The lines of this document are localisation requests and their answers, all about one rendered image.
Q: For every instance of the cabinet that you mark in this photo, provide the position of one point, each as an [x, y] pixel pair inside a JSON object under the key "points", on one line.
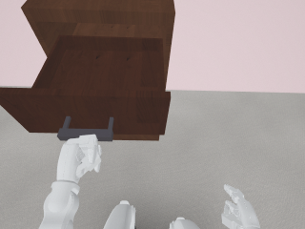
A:
{"points": [[108, 18]]}

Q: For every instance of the left robot shin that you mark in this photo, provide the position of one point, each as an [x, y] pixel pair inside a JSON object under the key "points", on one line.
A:
{"points": [[124, 202]]}

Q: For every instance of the robot right hand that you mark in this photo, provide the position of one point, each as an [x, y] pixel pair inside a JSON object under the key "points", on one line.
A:
{"points": [[241, 215]]}

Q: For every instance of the robot left thigh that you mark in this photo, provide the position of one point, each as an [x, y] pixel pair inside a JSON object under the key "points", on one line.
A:
{"points": [[121, 217]]}

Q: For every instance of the robot left hand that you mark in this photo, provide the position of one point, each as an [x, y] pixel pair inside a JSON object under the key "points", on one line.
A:
{"points": [[83, 149]]}

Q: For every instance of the handle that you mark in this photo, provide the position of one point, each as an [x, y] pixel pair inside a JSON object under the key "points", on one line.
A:
{"points": [[65, 133]]}

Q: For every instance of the drawer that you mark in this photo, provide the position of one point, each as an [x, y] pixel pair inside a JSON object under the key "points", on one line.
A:
{"points": [[93, 78]]}

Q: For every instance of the robot left forearm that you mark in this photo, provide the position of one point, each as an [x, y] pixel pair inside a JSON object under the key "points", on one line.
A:
{"points": [[60, 205]]}

